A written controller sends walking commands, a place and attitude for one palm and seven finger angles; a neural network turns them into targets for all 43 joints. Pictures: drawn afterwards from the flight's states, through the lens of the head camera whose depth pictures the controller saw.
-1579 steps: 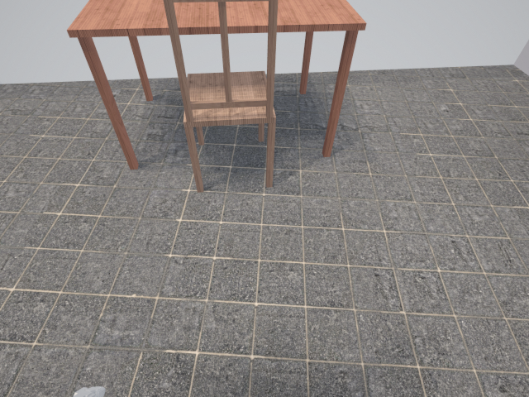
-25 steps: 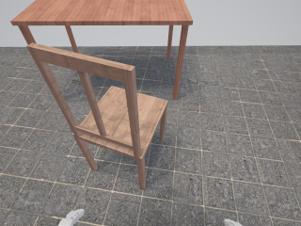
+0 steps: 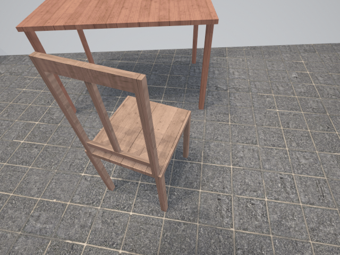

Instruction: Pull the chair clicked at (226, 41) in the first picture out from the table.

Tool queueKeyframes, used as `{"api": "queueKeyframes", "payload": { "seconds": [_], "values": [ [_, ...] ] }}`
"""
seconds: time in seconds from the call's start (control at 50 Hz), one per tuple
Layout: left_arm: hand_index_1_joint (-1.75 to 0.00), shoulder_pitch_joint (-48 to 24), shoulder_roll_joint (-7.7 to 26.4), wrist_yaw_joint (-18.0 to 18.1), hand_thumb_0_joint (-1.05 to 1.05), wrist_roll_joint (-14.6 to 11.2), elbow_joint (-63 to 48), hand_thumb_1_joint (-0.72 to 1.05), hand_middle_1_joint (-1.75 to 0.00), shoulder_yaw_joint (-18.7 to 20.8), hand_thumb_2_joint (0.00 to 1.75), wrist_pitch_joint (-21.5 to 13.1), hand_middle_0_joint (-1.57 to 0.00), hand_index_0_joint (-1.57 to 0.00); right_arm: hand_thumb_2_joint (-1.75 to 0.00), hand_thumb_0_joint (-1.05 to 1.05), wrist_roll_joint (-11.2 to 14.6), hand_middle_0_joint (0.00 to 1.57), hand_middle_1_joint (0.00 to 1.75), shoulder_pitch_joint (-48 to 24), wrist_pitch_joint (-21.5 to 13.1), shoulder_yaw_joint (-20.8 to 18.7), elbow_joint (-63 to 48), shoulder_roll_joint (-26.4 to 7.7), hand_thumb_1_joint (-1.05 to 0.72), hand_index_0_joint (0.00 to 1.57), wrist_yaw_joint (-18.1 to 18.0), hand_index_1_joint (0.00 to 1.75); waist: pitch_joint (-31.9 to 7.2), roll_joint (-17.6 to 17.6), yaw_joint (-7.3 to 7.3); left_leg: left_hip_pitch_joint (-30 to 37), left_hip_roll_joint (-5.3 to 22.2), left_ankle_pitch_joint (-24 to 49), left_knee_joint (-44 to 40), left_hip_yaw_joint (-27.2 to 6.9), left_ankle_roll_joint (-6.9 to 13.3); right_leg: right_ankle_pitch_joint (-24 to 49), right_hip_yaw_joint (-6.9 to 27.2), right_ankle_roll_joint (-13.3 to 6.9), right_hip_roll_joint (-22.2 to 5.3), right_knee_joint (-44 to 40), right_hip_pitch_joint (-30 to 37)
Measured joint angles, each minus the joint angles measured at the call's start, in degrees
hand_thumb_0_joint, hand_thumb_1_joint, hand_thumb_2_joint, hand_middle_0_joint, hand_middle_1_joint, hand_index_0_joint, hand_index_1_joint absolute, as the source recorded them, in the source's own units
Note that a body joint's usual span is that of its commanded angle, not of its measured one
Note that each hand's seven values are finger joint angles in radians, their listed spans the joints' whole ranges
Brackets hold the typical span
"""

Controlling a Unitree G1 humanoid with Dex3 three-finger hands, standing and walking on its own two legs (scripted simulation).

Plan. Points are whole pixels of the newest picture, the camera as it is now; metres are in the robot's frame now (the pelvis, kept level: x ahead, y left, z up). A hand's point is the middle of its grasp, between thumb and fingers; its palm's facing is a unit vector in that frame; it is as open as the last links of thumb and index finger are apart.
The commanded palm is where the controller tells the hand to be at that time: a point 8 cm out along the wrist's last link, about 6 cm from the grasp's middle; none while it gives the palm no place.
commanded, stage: let the arm hang, fingers relaxed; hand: left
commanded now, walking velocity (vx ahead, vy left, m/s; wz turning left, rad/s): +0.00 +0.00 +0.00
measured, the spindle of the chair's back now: (105, 121) +0.55 +0.27 -0.06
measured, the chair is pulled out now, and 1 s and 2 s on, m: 0.58 0.58 0.58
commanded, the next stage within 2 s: look to check the result in 0.38 s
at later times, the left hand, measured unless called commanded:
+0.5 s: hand out of the picture +0.00 +0.14 -0.17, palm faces +0.02 -0.98 -0.18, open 7.3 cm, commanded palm none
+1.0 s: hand out of the picture +0.00 +0.14 -0.17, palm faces +0.02 -0.98 -0.17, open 7.4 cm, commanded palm none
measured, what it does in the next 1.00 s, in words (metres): stands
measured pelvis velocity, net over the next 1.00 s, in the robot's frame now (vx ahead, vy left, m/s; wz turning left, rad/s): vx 0.01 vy -0.02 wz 0.00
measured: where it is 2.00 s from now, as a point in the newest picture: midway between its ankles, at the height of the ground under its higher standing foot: outside the picture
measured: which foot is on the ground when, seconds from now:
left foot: down 0.00-1.00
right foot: down 0.00-1.00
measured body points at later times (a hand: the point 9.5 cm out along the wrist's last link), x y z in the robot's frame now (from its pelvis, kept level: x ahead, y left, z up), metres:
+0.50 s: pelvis +0.01 -0.02 +0.00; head +0.02 -0.03 +0.45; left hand +0.00 +0.20 -0.16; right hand -0.02 -0.23 -0.17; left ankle +0.03 +0.10 -0.74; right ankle +0.00 -0.11 -0.74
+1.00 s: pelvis +0.01 -0.02 +0.00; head +0.02 -0.03 +0.45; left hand +0.00 +0.19 -0.16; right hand -0.02 -0.22 -0.17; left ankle +0.03 +0.10 -0.74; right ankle +0.00 -0.11 -0.74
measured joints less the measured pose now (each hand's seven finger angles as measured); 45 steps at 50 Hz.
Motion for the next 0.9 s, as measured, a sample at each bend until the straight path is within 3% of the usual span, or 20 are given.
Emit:
{"api": "queueKeyframes", "payload": {
  "seconds": [0.14, 0.9],
  "values": [
    [-0.30, -3.19, -2.63, 0.24, 0.00, 0.35, -1.30, 0.92, -0.30, -0.15, 0.90, -0.55, -0.20, -0.20, -0.90, 0.01, -0.14, 0.20, 0.30, -0.62, -0.50, 0.02, 0.18, 1.65, -0.91, 0.20, -0.09, 0.30, -0.79, -0.69, -0.39, 0.24, 0.53, -0.24, 0.16, -0.06, -0.56, -0.28, -0.03, -0.55, 0.53, 0.26, 0.13],
    [-0.30, -2.98, -2.21, 0.09, 0.00, -0.15, -1.09, 0.91, -0.30, 0.68, 0.90, -0.83, -0.20, -0.20, -0.90, 0.01, -0.03, 0.20, 0.30, -0.41, -0.70, -0.29, 0.65, 1.86, -0.91, 0.20, -0.72, 0.30, 0.22, -1.44, -0.51, 1.56, 1.83, -0.56, -0.59, -0.47, -1.81, -0.15, -0.35, -1.70, 1.90, -1.40, 1.83]
  ]
}}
